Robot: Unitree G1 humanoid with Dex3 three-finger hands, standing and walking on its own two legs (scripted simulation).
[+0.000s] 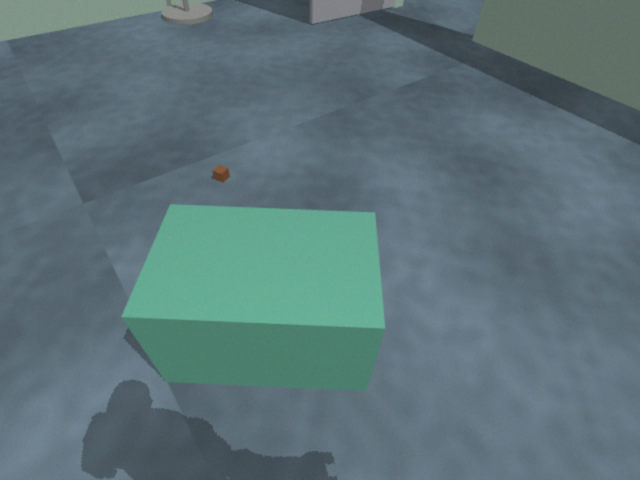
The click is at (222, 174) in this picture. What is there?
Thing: cube
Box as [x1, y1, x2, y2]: [213, 165, 229, 182]
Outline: 218,165 213,170 214,178 223,182 229,176 228,169 226,167
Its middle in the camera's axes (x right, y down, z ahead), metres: -0.48 -0.32 +1.94
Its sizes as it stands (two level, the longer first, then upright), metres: 0.055 0.055 0.055
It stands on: the floor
